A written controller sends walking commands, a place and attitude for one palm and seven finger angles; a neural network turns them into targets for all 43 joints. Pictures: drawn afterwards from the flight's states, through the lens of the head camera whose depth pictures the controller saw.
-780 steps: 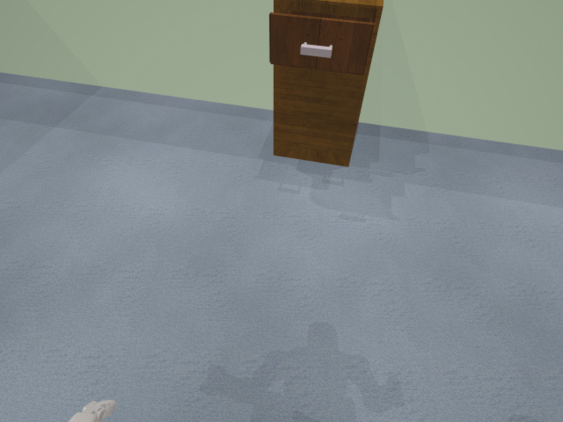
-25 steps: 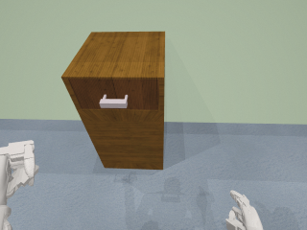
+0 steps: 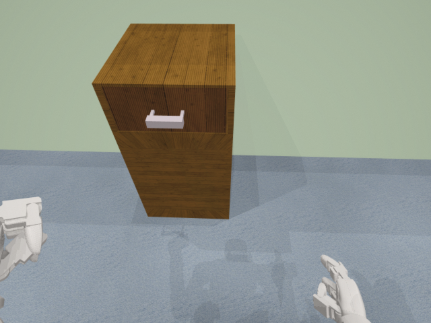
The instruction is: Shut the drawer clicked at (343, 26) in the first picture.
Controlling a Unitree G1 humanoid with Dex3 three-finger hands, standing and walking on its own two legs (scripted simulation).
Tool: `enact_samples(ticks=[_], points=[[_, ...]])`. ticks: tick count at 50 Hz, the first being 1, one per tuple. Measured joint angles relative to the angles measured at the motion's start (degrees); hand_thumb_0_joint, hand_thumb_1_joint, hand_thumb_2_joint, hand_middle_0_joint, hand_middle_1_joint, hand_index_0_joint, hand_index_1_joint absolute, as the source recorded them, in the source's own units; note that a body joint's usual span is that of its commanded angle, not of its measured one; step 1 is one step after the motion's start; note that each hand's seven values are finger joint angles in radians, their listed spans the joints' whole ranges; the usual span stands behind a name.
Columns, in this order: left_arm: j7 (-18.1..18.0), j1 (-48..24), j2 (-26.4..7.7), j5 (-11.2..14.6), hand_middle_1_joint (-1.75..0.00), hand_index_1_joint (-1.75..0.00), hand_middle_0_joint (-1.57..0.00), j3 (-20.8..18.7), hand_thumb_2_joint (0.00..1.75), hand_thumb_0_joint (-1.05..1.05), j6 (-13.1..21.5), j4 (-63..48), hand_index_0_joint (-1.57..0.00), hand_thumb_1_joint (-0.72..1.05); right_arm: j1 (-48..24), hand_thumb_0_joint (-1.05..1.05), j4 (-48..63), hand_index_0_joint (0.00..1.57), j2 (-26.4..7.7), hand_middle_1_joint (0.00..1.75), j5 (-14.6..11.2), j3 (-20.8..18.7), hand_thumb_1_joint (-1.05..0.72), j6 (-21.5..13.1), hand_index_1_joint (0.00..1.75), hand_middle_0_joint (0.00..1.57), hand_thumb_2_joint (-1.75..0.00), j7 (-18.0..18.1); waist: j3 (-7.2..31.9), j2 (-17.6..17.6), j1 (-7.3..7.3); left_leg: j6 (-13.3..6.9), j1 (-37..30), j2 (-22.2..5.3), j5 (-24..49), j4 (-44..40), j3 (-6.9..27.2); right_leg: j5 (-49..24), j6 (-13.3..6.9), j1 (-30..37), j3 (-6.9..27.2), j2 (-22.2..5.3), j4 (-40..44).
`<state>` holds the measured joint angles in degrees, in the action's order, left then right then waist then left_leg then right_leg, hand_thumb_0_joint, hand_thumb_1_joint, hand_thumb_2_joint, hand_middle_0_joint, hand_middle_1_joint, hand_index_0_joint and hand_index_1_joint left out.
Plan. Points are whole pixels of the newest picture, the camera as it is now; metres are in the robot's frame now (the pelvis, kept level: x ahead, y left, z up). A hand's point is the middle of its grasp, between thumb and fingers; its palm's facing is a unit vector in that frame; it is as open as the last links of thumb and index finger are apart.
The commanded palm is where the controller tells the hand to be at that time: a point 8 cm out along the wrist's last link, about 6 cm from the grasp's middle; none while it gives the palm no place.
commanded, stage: step back with the hand held close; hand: left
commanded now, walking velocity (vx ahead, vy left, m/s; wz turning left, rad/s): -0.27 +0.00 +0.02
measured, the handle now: (166, 117) +0.70 +0.22 -0.06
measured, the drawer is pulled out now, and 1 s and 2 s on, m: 0.00 0.00 0.00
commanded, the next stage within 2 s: stop stepping back and stand still in 0.54 s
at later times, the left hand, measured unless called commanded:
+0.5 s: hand (26, 300) +0.11 +0.22 +0.17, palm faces +0.30 -0.80 -0.52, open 3.3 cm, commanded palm +0.04 +0.27 +0.18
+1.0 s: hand out of the picture +0.04 +0.23 +0.18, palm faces +0.27 -0.86 -0.43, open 3.3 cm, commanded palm -0.02 +0.28 +0.18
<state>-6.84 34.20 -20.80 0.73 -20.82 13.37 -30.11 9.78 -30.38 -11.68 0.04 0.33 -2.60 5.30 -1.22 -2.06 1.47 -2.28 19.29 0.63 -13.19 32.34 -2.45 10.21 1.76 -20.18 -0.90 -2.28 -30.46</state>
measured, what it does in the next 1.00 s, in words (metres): walks backwards: right foot, then left foot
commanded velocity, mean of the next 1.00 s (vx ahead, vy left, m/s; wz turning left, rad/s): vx -0.18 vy -0.02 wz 0.00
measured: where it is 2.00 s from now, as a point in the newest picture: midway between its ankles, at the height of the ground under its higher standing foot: outside the picture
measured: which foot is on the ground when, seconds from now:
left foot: down 0.00-0.62, up 0.64-0.72, down 0.74-1.00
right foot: down 0.00-0.18, up 0.20-0.36, down 0.38-0.82, up 0.84-1.00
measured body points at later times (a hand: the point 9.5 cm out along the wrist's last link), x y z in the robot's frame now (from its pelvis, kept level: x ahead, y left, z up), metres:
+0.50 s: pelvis -0.09 -0.01 +0.00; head -0.02 -0.01 +0.44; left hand +0.09 +0.26 +0.20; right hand +0.09 -0.24 -0.10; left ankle +0.04 +0.10 -0.73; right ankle -0.17 -0.13 -0.73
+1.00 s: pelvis -0.16 +0.01 +0.01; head -0.14 +0.04 +0.46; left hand +0.02 +0.27 +0.20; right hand +0.00 -0.21 -0.05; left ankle -0.08 +0.09 -0.73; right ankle -0.21 -0.11 -0.71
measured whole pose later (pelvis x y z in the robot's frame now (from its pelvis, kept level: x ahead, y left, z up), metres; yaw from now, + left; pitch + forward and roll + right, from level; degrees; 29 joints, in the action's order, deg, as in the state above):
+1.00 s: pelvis -0.16 +0.01 +0.01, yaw -2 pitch +2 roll -1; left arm -8.2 37.0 -24.0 1.4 -19.2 12.0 -38.0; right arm 13.2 -33.3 -8.2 1.5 3.1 -8.8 4.1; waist 0.4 3.2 -0.7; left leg -2.7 18.5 1.3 -2.9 19.2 -1.4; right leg 24.6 -0.1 -13.8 0.4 1.8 -34.0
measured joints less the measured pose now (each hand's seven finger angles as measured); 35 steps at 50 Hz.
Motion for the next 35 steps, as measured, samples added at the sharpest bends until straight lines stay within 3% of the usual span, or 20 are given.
enact_samples(ticks=[5, 8, 10, 13, 16, 19, 21, 23, 26, 29, 32, 35], points=[[-0.95, -0.33, 0.99, -0.01, -1.60, -1.60, -1.41, 1.09, 0.90, 0.01, 1.08, -0.63, -1.41, 0.89, 0.86, 0.01, -1.05, 0.21, -0.82, 0.30, 0.32, -0.42, -0.90, -0.53, 0.30, 0.20, -0.90, -0.11, 0.73, 0.08, 0.09, 0.63, 3.89, -0.36, -4.71, 4.45, 1.50, -2.00, -0.55, -1.81, -0.31, 1.14, 0.75], [-1.76, -0.75, 0.81, 0.04, -1.60, -1.60, -1.41, 1.61, 0.90, 0.01, 1.60, -1.39, -1.41, 0.89, 1.57, 0.01, -1.99, 0.21, -1.44, 0.30, 0.52, -0.62, -0.90, -0.49, 0.30, 0.20, -0.90, 0.27, 0.42, 0.87, -0.41, 0.45, 4.72, -0.26, -2.13, 4.34, 1.83, -2.22, -0.49, -2.72, -0.15, 1.36, 0.51], [-2.12, -0.91, 0.30, -0.22, -1.60, -1.60, -1.41, 1.44, 0.90, 0.01, 1.89, -1.50, -1.41, 0.89, 2.26, 0.01, -2.25, 0.21, -1.65, 0.30, 0.55, -0.66, -0.90, -0.68, 0.30, 0.20, -0.90, 0.77, 0.11, 0.93, -1.24, -0.21, 4.82, -0.57, 1.83, 3.20, 1.95, 1.87, -0.23, -3.64, 0.22, 2.03, -1.34], [-1.90, -1.87, -1.62, -1.58, -1.60, -1.60, -1.41, 0.35, 0.90, 0.01, 1.92, -0.85, -1.41, 0.89, 4.45, 0.02, -2.44, 0.20, -0.75, 0.30, 0.61, -1.20, -0.90, -1.29, 0.30, 0.20, -0.90, 1.28, 0.55, 0.45, -3.22, -0.59, 5.43, -0.57, 3.31, 1.57, 4.03, 5.80, -0.02, -3.84, 1.87, 4.80, -12.45], [-1.75, -0.98, -3.73, -1.83, -1.60, -1.60, -1.41, -1.98, 0.90, 0.01, 2.89, -1.81, -1.41, 0.89, 7.11, 0.02, -2.78, 0.20, 0.42, 0.30, 0.69, -1.11, -0.90, -2.27, 0.30, 0.20, -0.90, 0.83, 3.11, 0.38, -4.19, -0.94, 7.49, -1.54, 5.08, -0.63, 4.72, 8.40, -0.37, 1.57, 1.86, 7.07, -13.90], [-1.87, 2.11, -4.73, -0.22, -1.60, -1.60, -1.41, -4.97, 0.90, 0.01, 4.34, -4.08, -1.41, 0.89, 7.05, 0.02, -3.36, 0.20, 1.04, 0.30, 1.14, -0.48, -0.90, -3.67, 0.30, 0.20, -0.90, -0.11, 5.40, 2.24, -3.19, 0.66, 10.92, -1.10, 7.52, -2.26, 3.42, 11.41, -1.87, 8.86, 1.80, 6.13, -3.75], [-1.67, 2.80, -4.44, 0.87, -1.60, -1.60, -1.41, -5.74, 0.90, 0.01, 5.39, -4.85, -1.41, 0.89, 4.09, 0.02, -4.09, 0.20, 1.05, 0.30, 1.54, -0.19, -0.90, -4.40, 0.30, 0.20, -0.90, -0.72, 4.20, 3.42, -1.79, 1.09, 12.95, -1.16, 9.11, -3.21, 1.41, 14.63, -3.19, 10.35, 2.96, 5.16, 3.66], [-0.78, 1.06, -3.10, 1.18, -1.60, -1.60, -1.41, -3.67, 0.90, 0.01, 5.92, -4.12, -1.41, 0.89, 0.28, 0.02, -5.40, 0.20, 0.23, 0.30, 1.64, -0.37, -0.90, -4.19, 0.30, 0.20, -0.90, -1.14, 0.66, 1.21, -0.93, 1.28, 12.66, -2.79, 11.73, -5.30, 1.68, 11.87, -3.15, 9.05, 2.88, 6.70, 3.59], [0.38, 0.20, -3.90, 1.58, -1.60, -1.60, -1.41, -1.18, 0.90, 0.01, 5.22, -4.79, -1.41, 0.89, -2.34, 0.02, -5.65, 0.21, 0.09, 0.30, 0.72, -0.20, -0.90, -3.16, 0.30, 0.20, -0.90, -1.47, -2.17, 0.09, -0.39, 1.16, 10.40, -4.07, 14.84, -8.31, 1.39, 9.04, -1.18, 8.84, 2.07, 7.50, 2.18], [1.22, 2.24, -6.11, 2.17, -1.60, -1.60, -1.41, -1.45, 0.90, 0.01, 4.68, -6.46, -1.41, 0.89, -2.27, 0.02, -3.96, 0.21, 0.65, 0.30, 0.10, 0.00, -0.90, -2.37, 0.30, 0.20, -0.90, -1.52, -1.20, 0.78, -0.82, 1.74, 9.53, -4.43, 14.57, -7.73, 0.70, 11.33, -2.84, 9.54, 1.74, 7.40, 1.28], [1.46, 3.21, -6.43, 2.40, -1.60, -1.60, -1.41, -1.32, 0.90, 0.01, 4.58, -5.92, -1.41, 0.89, -1.13, 0.02, -3.16, 0.21, 0.11, 0.30, -0.13, -0.30, -0.90, -1.90, 0.30, 0.20, -0.90, -1.26, 0.92, -0.08, -1.89, 1.93, 9.61, -4.03, 10.21, -4.08, 1.93, 11.15, -3.89, 10.71, 0.99, 7.58, 0.82], [0.90, 3.74, -5.56, 2.20, -1.60, -1.60, -1.41, -1.26, 0.90, 0.01, 4.58, -3.64, -1.41, 0.89, 1.30, 0.02, -4.09, 0.21, -0.71, 0.30, -0.17, -1.08, -0.90, -1.35, 0.30, 0.20, -0.90, -0.84, 5.25, 0.33, -1.42, 2.52, 8.75, -1.27, 1.04, 7.38, 3.31, 11.01, -3.34, 11.17, 1.52, 6.44, 1.27]])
